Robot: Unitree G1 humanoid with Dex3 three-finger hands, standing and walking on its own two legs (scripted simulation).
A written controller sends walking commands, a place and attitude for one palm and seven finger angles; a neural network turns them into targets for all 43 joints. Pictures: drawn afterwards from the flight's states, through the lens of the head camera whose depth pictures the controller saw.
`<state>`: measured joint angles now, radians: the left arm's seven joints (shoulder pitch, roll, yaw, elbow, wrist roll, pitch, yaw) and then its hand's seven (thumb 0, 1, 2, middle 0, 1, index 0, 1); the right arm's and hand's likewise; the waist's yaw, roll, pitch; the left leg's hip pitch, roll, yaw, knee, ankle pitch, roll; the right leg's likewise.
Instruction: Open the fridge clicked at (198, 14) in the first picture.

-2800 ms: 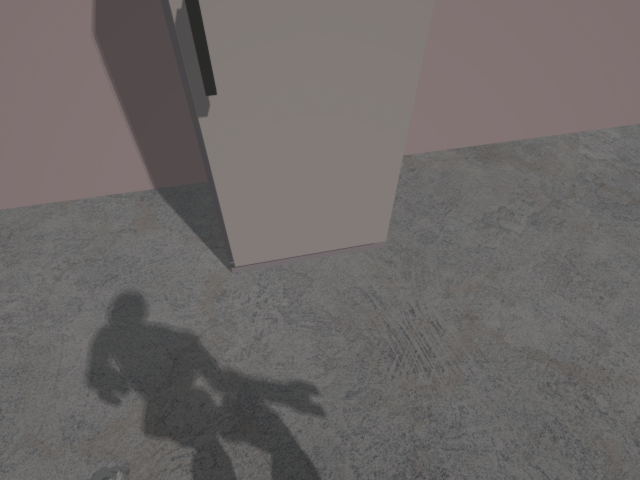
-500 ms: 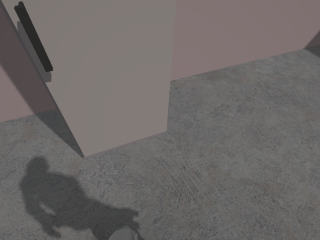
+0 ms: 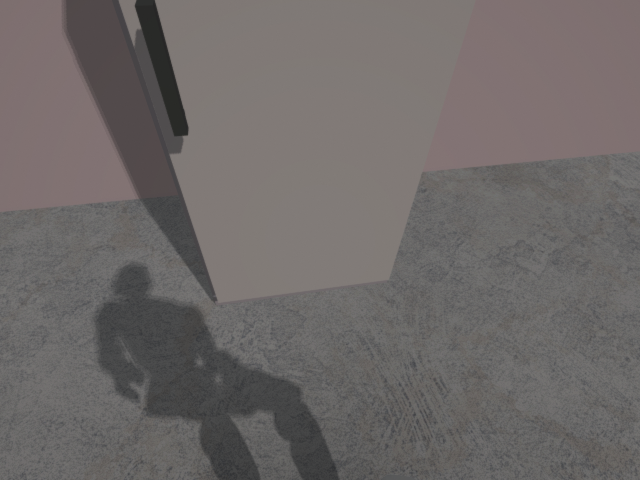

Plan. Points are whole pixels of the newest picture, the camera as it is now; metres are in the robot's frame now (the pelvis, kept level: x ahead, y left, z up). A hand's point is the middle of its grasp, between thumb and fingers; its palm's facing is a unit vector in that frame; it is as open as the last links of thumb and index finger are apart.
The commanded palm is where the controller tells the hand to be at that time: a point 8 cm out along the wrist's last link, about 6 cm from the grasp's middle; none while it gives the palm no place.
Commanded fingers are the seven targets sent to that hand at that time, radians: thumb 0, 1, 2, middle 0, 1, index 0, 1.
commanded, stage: turn to face it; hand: left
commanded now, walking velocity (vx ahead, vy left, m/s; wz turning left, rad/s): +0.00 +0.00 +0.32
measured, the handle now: (166, 69) +0.71 +0.29 +0.14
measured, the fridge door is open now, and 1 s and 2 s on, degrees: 0 0 0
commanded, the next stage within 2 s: take the last steps up to it in 0.20 s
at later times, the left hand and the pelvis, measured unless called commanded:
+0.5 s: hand out of the picture -0.04 +0.15 -0.16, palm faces +0.26 -0.94 -0.22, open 7.3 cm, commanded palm none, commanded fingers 0.00 0.90 0.90 -0.20 -0.30 -0.20 -0.30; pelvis +0.00 -0.03 +0.00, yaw +11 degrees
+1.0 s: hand (184, 457) +0.18 +0.20 -0.18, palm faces +0.17 -0.97 -0.19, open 7.4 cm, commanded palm none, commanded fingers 0.00 0.90 0.90 -0.20 -0.30 -0.20 -0.30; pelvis +0.13 +0.01 -0.02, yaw +11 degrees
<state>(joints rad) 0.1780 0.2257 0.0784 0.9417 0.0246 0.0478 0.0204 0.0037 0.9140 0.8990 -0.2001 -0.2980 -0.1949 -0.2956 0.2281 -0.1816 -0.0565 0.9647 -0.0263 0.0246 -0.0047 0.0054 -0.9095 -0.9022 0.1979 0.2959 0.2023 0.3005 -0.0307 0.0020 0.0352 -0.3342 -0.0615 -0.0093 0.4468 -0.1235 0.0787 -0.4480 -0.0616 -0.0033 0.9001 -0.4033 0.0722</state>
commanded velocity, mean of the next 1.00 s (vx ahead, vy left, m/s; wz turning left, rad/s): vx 0.20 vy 0.00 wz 0.08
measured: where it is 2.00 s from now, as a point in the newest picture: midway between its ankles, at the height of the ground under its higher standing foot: outside the picture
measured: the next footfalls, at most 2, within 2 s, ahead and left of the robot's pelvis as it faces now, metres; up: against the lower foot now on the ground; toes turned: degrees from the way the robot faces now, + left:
right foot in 0.14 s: +0.05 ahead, -0.15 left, +0.00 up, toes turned +2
left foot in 0.58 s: +0.00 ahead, +0.11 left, +0.00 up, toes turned +17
